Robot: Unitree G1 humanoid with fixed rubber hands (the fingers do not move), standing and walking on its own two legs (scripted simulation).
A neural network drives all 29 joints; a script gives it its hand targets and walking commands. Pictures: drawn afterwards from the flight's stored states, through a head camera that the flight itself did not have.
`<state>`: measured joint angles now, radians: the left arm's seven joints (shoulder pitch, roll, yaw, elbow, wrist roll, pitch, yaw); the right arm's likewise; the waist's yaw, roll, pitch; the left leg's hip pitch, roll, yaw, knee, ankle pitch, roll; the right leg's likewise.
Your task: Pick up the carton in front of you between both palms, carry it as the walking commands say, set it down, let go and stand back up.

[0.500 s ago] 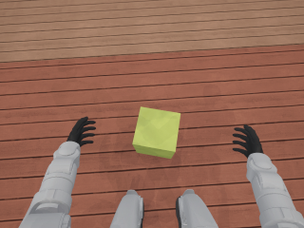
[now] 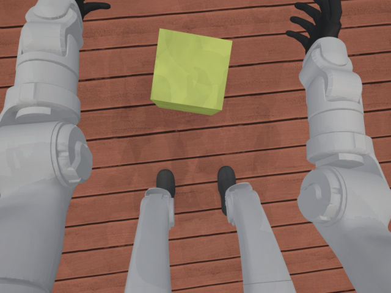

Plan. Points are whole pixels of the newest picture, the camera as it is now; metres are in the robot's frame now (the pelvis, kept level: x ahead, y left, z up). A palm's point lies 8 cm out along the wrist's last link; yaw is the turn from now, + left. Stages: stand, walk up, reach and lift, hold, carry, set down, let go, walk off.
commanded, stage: reach and lift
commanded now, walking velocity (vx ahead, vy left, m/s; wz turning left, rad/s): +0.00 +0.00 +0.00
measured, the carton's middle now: (190, 79) +0.55 -0.01 -0.53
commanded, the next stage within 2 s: none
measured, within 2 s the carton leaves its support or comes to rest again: leaves its support in 1.82 s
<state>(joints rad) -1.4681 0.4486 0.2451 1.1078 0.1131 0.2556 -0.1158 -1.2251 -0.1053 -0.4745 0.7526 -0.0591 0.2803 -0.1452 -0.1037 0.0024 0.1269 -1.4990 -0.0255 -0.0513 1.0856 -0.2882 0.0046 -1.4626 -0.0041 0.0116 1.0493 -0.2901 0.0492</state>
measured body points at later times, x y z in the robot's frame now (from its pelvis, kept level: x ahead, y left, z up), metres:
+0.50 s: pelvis +0.01 +0.00 -0.13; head +0.38 +0.01 +0.13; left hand +0.59 +0.17 -0.31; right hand +0.52 -0.21 -0.30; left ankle +0.09 +0.11 -0.62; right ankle +0.09 -0.15 -0.62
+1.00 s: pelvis -0.03 +0.00 -0.27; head +0.37 +0.00 -0.07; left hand +0.59 +0.16 -0.47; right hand +0.52 -0.20 -0.47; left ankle +0.08 +0.11 -0.62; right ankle +0.08 -0.14 -0.62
